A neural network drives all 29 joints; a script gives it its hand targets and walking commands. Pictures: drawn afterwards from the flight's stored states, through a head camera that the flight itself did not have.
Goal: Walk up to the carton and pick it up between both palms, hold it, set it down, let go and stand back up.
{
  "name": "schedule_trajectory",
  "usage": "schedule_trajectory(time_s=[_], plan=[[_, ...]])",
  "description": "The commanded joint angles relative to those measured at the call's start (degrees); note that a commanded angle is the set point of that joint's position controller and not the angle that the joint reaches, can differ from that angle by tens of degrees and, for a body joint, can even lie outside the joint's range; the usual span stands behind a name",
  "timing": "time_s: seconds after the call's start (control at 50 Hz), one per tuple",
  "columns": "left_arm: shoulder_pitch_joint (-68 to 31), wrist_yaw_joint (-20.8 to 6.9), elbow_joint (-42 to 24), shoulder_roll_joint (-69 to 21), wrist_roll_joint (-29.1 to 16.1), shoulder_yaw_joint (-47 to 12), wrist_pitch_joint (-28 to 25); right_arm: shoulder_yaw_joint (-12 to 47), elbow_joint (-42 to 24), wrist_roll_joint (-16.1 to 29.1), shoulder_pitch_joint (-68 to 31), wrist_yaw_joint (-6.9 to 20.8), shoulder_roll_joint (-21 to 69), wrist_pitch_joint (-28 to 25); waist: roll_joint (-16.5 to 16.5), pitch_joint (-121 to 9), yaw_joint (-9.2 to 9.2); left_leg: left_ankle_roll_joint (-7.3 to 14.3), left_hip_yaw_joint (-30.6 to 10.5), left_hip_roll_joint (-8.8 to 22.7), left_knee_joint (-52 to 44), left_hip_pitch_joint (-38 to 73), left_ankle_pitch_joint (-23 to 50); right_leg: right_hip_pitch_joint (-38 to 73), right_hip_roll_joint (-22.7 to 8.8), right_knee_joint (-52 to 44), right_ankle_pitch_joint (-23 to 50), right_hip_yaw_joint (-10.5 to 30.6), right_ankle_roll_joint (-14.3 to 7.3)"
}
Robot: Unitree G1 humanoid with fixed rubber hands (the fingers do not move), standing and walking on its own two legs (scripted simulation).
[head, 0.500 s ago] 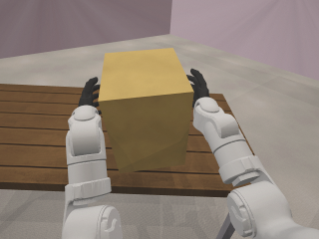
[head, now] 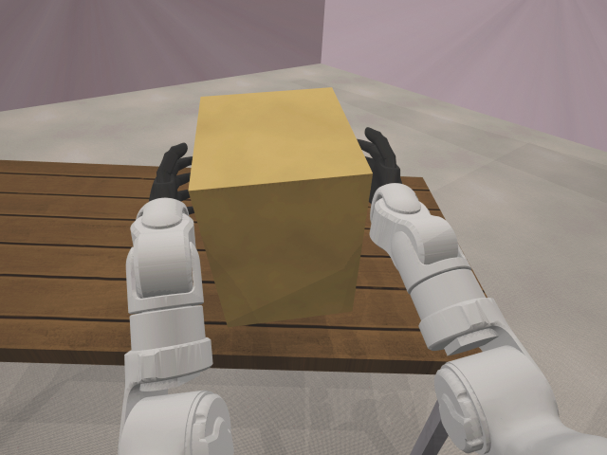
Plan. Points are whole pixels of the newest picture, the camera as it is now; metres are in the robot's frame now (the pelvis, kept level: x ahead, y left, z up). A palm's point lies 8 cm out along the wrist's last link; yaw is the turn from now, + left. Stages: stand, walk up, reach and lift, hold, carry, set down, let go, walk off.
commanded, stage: hold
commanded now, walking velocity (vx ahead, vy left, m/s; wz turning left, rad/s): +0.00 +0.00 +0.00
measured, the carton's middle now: (279, 208) +0.39 +0.01 +0.21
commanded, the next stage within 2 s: set down in 1.52 s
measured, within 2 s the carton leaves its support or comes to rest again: neither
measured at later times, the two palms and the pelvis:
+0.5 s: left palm (170, 209) +0.35 +0.14 +0.24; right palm (387, 187) +0.36 -0.12 +0.25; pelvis +0.00 -0.01 +0.00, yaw +0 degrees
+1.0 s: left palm (170, 206) +0.36 +0.14 +0.24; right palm (386, 192) +0.36 -0.12 +0.24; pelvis -0.01 +0.00 +0.00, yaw +0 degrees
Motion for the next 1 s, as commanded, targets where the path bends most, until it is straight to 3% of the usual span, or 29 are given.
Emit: schedule_trajectory(time_s=[0.0,0.02,0.04,0.1,0.14,0.16,0.18,0.24,0.3,0.34,0.36,0.42,0.44,0.48,0.52,0.54,0.56,0.58,0.6,0.66,0.7,0.78,0.82,0.88,0.92,0.96,0.98], plan=[[-48.1,-7.6,-3.7,-28.8,-11.5,-25.8,-4.7,11.2,-11.9,1.8,-41.5,8.3,33.1,-3.0,10.0,-17.7,-1.09,-0.9,-2.5,2.8,-6.1,2.3,-3.2,-1.2,-0.1,-0.1,-1.4,0.1,4.0],[-48.3,-7.7,-1.2,-28.9,-10.9,-25.1,-4.8,11.0,-12.5,0.9,-43.2,8.7,33.8,-3.2,8.6,-16.4,-0.51,0.4,-2.1,2.4,-6.6,0.0,-5.7,-1.6,-0.9,-0.9,-3.5,0.6,4.4],[-47.7,-7.7,0.2,-28.4,-10.2,-23.7,-4.9,9.2,-10.4,0.4,-43.4,8.8,33.4,-3.4,8.9,-14.8,-1.35,0.0,-2.4,2.6,-6.1,0.0,-6.0,-1.8,-1.2,-1.0,-3.7,1.2,4.0],[-47.7,-6.7,-4.0,-29.4,-12.8,-26.1,-5.7,12.0,-17.1,2.5,-46.0,8.7,34.2,-4.9,7.8,-24.4,-0.78,-0.8,-3.1,2.7,-4.2,5.4,3.7,2.4,-0.5,0.5,6.0,0.6,4.4],[-46.2,-6.5,-2.1,-28.5,-12.1,-24.2,-5.6,12.8,-15.2,3.3,-46.0,8.2,34.1,-4.4,6.3,-23.2,-0.24,-1.7,-2.9,2.5,-2.7,8.3,8.2,0.1,-0.9,-1.0,7.5,0.5,4.2],[-47.1,-6.6,-2.4,-28.5,-12.3,-23.5,-5.7,13.5,-15.9,3.5,-46.3,8.0,34.4,-4.6,3.8,-27.0,0.03,-1.5,-3.1,2.1,-2.1,10.3,10.0,0.9,-0.5,-0.8,9.1,-0.1,4.5],[-46.0,-6.6,-0.6,-28.3,-11.9,-23.1,-5.4,13.8,-15.9,2.8,-46.2,7.6,33.8,-4.7,4.3,-25.4,-0.43,-1.8,-2.4,2.0,-1.4,11.2,11.1,-0.3,-0.7,-1.3,9.0,0.0,4.3],[-43.5,-7.7,-1.3,-26.9,-11.6,-21.3,-5.5,16.9,-18.1,3.3,-45.4,6.3,35.8,-4.5,0.6,-25.2,1.19,-0.4,-2.4,1.4,-1.1,11.1,12.4,1.2,-1.0,-0.9,13.7,1.0,5.5],[-42.2,-7.8,-5.1,-28.0,-11.7,-22.9,-5.6,18.8,-21.6,4.8,-44.1,5.7,36.0,-4.7,1.7,-28.8,1.2,-1.0,-2.3,0.6,-0.5,10.9,13.8,3.7,-0.7,0.0,18.1,1.9,5.9],[-41.3,-7.9,-4.7,-28.2,-10.9,-23.7,-4.9,18.1,-19.5,5.4,-42.3,5.5,34.7,-4.1,5.1,-25.4,0.98,-2.0,-2.0,0.6,-0.5,10.8,14.4,2.8,-0.3,-0.2,16.1,0.9,5.5],[-41.4,-8.0,-3.0,-27.8,-10.5,-23.6,-4.4,17.6,-18.5,4.6,-41.3,5.3,34.5,-3.6,4.0,-22.9,0.48,-1.9,-2.0,0.6,-0.4,11.4,13.8,1.7,-0.6,-1.1,15.4,1.2,5.5],[-42.2,-8.8,-5.3,-27.3,-10.7,-24.8,-4.2,15.8,-17.6,4.1,-40.8,5.4,33.5,-3.5,6.5,-20.0,-0.72,-1.6,-2.0,1.2,-1.7,8.6,8.3,0.8,-1.3,-1.2,11.2,2.3,5.4],[-46.5,-8.6,-8.6,-26.9,-11.6,-25.5,-4.9,16.4,-16.7,4.6,-40.7,5.7,34.8,-3.4,7.4,-21.8,-0.81,-1.7,-2.0,1.3,-1.7,8.3,8.6,1.5,-1.4,-0.5,11.0,1.4,5.0],[-47.0,-8.1,-7.0,-29.6,-12.1,-26.8,-4.9,14.5,-16.6,4.3,-42.7,6.4,34.3,-3.4,9.0,-20.6,-0.47,-2.1,-2.5,1.5,-2.4,7.6,7.0,-1.7,-1.9,-1.3,7.5,1.9,4.8],[-47.7,-7.8,-5.8,-29.2,-11.9,-26.7,-5.2,12.3,-13.6,2.9,-41.8,6.8,34.3,-3.3,10.0,-19.2,-2.2,-1.9,-2.8,2.0,-3.2,6.4,3.1,-2.3,-1.4,-1.3,3.4,1.5,4.2],[-47.9,-8.0,-2.8,-29.0,-11.0,-24.7,-4.8,11.5,-11.7,1.9,-41.8,7.1,34.2,-2.9,8.8,-15.6,-1.72,-1.5,-2.4,2.0,-4.3,4.7,0.9,-3.7,-1.7,-2.4,0.6,1.1,4.3],[-47.9,-8.1,-1.4,-28.7,-10.8,-25.1,-4.6,10.0,-10.7,0.9,-42.3,7.5,33.6,-2.8,8.8,-14.8,-2.58,-0.7,-2.4,2.0,-5.2,3.7,-2.2,-3.3,-1.7,-2.1,-1.1,1.6,4.3],[-47.6,-8.3,-0.1,-28.0,-10.1,-23.3,-4.8,10.8,-10.9,0.4,-42.5,7.6,34.5,-2.9,7.2,-15.5,-0.95,0.3,-2.7,2.2,-5.7,2.0,-4.4,-1.9,-2.1,-1.8,-1.4,1.9,4.5],[-46.8,-8.5,1.8,-27.2,-9.7,-21.9,-4.9,10.1,-9.2,-0.3,-42.6,7.7,34.4,-3.1,6.3,-14.7,-0.81,0.7,-2.0,1.8,-5.8,0.5,-6.2,-1.4,-2.5,-2.0,-2.6,2.2,4.9],[-46.2,-8.6,0.1,-28.3,-10.8,-22.3,-5.8,12.4,-13.5,1.3,-43.5,7.3,35.6,-4.3,4.8,-21.4,-1.12,-0.2,-2.1,0.8,-4.1,4.6,2.2,1.6,-2.3,-1.7,5.9,1.8,4.9],[-45.9,-8.3,-1.3,-27.6,-11.8,-22.0,-6.6,13.9,-16.0,2.7,-44.2,6.7,35.5,-4.8,2.3,-26.3,-0.21,-0.5,-2.2,0.3,-2.3,8.4,7.3,2.1,-1.4,-0.7,10.9,0.8,5.8],[-45.0,-8.5,-1.1,-26.9,-11.4,-21.2,-6.9,16.7,-18.7,3.5,-46.4,5.6,36.8,-5.0,1.1,-25.8,1.49,-0.2,-1.7,0.2,-1.9,9.4,8.4,1.9,-1.7,-1.0,13.6,1.5,6.4],[-46.2,-8.1,-2.1,-27.2,-11.0,-22.3,-6.8,15.4,-17.6,3.3,-45.5,5.8,36.2,-4.9,4.3,-24.9,1.19,-0.6,-1.8,1.0,-1.9,9.6,6.1,0.4,-1.1,-0.9,9.4,1.2,6.1],[-46.1,-7.3,-2.6,-29.0,-11.0,-23.7,-6.5,14.3,-16.9,3.4,-45.3,6.9,34.7,-5.4,6.0,-24.2,0.86,-1.2,-1.9,1.4,-2.2,9.2,6.8,-0.6,-0.6,-1.1,6.1,0.3,5.0],[-46.4,-7.1,-1.0,-29.1,-11.4,-24.3,-6.1,12.9,-14.4,2.0,-44.9,7.5,34.5,-5.1,7.6,-21.1,0.08,-0.8,-2.2,2.4,-4.2,7.1,3.4,-0.6,-0.2,-1.0,2.7,0.5,4.9],[-47.2,-6.8,-0.7,-29.3,-10.8,-23.6,-6.4,12.5,-13.1,1.7,-44.3,7.9,34.9,-5.1,6.5,-19.7,0.21,-0.6,-2.2,2.3,-4.7,5.5,1.7,-1.0,-0.2,-1.4,1.3,0.1,4.7],[-48.4,-6.8,-1.2,-29.6,-11.1,-24.3,-6.2,10.5,-11.6,1.5,-44.4,8.2,33.5,-4.9,8.6,-18.6,-1.17,-1.0,-2.7,3.1,-5.2,4.8,0.3,-0.7,-0.4,-1.1,0.9,-0.3,4.5]])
